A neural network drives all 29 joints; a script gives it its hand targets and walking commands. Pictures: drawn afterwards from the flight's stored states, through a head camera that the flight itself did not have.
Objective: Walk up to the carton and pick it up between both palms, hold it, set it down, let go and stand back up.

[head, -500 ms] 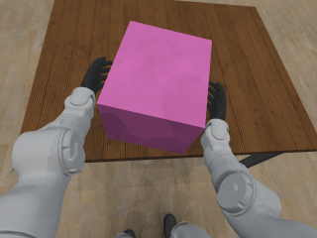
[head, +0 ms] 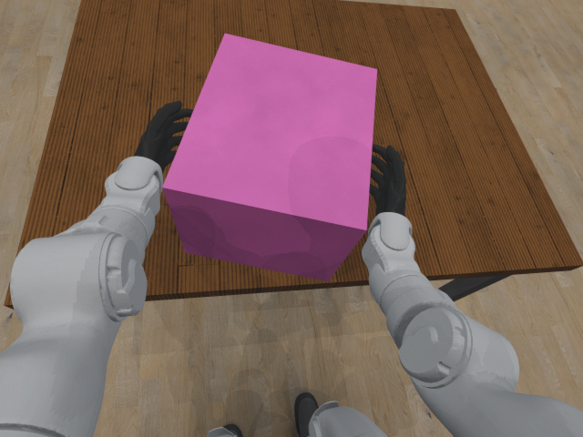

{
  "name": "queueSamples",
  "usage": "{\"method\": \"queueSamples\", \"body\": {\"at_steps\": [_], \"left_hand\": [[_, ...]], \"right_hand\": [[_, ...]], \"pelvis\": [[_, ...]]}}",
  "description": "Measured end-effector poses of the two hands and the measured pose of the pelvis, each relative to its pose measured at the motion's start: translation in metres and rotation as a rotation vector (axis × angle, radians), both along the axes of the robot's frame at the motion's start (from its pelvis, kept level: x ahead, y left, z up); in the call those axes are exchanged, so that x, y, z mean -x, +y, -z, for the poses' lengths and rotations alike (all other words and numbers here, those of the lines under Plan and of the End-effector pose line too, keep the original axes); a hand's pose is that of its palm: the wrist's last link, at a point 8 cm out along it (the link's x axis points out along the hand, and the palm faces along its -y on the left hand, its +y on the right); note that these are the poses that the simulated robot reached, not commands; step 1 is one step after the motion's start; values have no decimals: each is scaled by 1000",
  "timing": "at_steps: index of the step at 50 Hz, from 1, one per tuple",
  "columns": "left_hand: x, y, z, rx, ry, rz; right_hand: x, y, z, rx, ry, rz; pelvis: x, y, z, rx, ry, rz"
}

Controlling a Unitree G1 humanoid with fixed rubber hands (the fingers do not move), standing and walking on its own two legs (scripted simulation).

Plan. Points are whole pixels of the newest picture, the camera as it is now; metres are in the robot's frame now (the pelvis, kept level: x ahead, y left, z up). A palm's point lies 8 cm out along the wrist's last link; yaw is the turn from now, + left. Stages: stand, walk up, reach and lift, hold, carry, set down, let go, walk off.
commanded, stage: set down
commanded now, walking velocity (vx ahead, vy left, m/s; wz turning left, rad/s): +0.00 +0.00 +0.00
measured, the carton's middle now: (278, 163) +0.50 -0.07 +0.00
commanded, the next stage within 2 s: none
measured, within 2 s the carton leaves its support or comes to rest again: neither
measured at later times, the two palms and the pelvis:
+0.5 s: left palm (156, 157) +0.53 +0.11 +0.01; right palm (395, 207) +0.39 -0.22 +0.01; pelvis +0.00 +0.02 -0.03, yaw -6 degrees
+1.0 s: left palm (94, 129) +0.52 +0.16 +0.08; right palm (457, 177) +0.38 -0.26 +0.10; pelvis -0.03 +0.03 -0.03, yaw -4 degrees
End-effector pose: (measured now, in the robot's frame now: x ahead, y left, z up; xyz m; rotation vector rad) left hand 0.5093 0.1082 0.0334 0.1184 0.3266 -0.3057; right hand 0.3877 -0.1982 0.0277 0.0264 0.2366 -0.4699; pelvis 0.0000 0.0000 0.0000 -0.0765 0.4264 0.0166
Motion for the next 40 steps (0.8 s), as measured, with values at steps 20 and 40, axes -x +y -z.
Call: {"method": "queueSamples", "body": {"at_steps": [20,40], "left_hand": [[-23,-7,15,9,-13,-38],[-9,54,-14,-73,-102,-116]], "right_hand": [[-1,-10,18,-9,121,87],[26,-57,-18,12,73,130]], "pelvis": [[-4,9,25,16,108,68],[20,33,35,12,63,83]]}}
